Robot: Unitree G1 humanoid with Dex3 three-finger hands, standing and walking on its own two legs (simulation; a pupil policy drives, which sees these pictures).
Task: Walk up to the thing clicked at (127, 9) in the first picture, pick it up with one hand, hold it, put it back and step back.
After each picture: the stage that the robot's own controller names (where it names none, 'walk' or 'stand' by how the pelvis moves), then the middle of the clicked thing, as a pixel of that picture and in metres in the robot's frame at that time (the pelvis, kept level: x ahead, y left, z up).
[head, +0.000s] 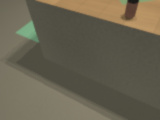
stand; (131, 6) +0.91 -0.26 -0.01
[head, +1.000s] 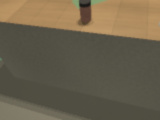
walk; (85, 10) +0.84 +0.06 +0.02
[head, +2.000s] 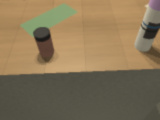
stand; (44, 42) +0.53 +0.21 +0.02
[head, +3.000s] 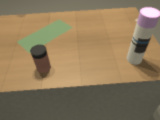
stand; (41, 59) +0.50 +0.22 -0.01
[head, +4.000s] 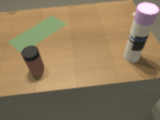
stand; (33, 60) +0.47 +0.24 -0.01
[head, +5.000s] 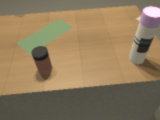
stand; (42, 60) +0.49 +0.21 -0.02
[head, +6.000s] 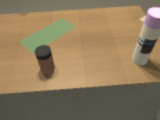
stand; (45, 59) +0.49 +0.20 -0.02
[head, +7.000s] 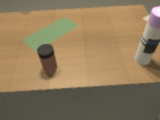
stand; (47, 58) +0.50 +0.19 -0.02
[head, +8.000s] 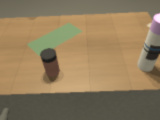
rise first; (50, 62) +0.49 +0.19 -0.02
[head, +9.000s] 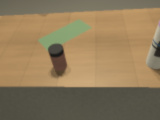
go down; (58, 57) +0.51 +0.19 -0.01
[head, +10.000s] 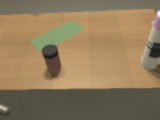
go down; (52, 59) +0.50 +0.18 -0.01
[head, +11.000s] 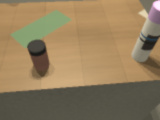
go down; (39, 55) +0.49 +0.18 +0.01
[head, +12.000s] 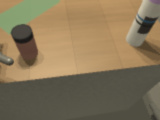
close in; (25, 42) +0.50 +0.19 +0.03
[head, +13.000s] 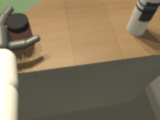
close; (21, 33) +0.51 +0.19 +0.06
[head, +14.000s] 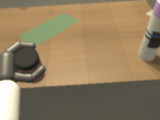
lift; (31, 66) +0.36 +0.19 +0.12
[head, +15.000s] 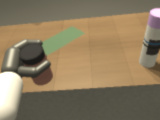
lift; (37, 65) +0.33 +0.17 +0.17
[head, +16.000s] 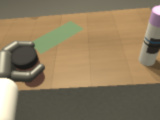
hold; (29, 67) +0.32 +0.19 +0.16
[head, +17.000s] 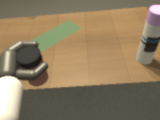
crouch; (33, 67) +0.34 +0.18 +0.15
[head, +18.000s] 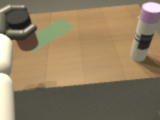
crouch; (23, 31) +0.45 +0.20 +0.20
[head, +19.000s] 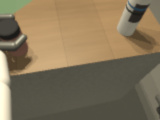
lower; (13, 38) +0.50 +0.19 +0.04
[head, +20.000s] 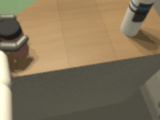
lower; (14, 39) +0.49 +0.19 +0.05
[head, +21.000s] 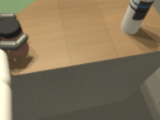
lower; (14, 38) +0.49 +0.19 +0.06
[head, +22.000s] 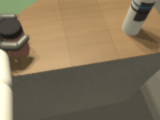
lower; (15, 38) +0.49 +0.19 +0.05
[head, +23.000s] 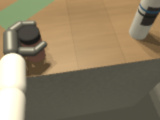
loosen; (32, 44) +0.47 +0.16 +0.05
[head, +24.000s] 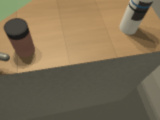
withdraw; (20, 38) +0.48 +0.17 +0.05
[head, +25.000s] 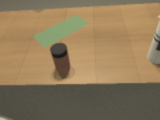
sink last; (61, 58) +0.48 +0.16 +0.02
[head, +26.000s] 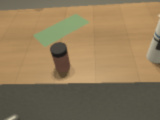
stand; (60, 57) +0.48 +0.16 +0.02
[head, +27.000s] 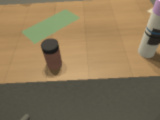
stand; (52, 54) +0.48 +0.16 +0.03
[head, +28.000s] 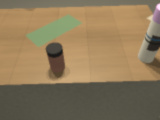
stand; (56, 57) +0.48 +0.15 +0.01
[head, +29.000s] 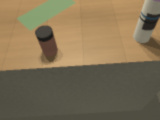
walk; (47, 41) +0.52 +0.18 +0.00
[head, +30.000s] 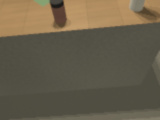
walk; (58, 10) +0.74 +0.18 +0.00
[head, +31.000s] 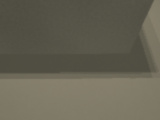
walk; out of the picture +1.09 +0.12 +0.01
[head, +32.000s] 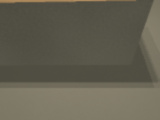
stand; out of the picture +1.16 +0.13 +0.00
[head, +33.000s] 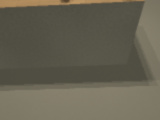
stand; out of the picture +1.17 +0.17 -0.02
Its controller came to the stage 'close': yes
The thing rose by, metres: 0.21
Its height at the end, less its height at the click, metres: +0.00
